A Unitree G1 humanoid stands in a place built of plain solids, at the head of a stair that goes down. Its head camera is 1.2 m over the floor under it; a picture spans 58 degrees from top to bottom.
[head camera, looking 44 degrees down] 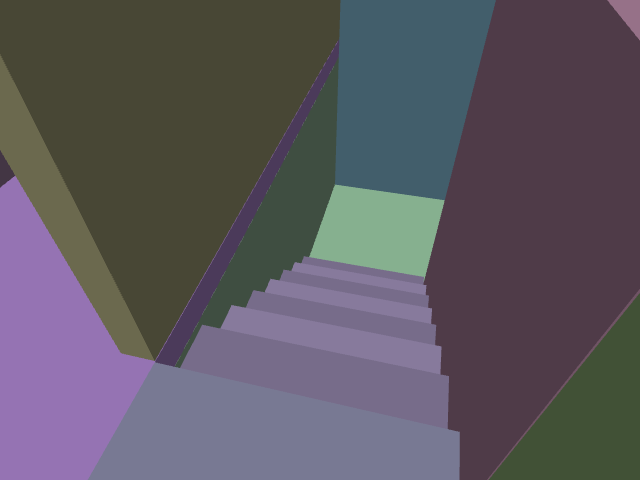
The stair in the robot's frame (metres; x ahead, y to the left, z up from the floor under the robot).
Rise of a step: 0.17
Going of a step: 0.24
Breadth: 0.92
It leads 13 degrees to the right of straight ahead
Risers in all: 8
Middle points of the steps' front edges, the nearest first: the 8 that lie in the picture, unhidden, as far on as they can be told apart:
0.59 0.06 0.00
0.85 0.00 -0.17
1.08 -0.05 -0.34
1.30 -0.11 -0.52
1.53 -0.16 -0.69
1.76 -0.21 -0.86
1.98 -0.27 -1.03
2.21 -0.32 -1.21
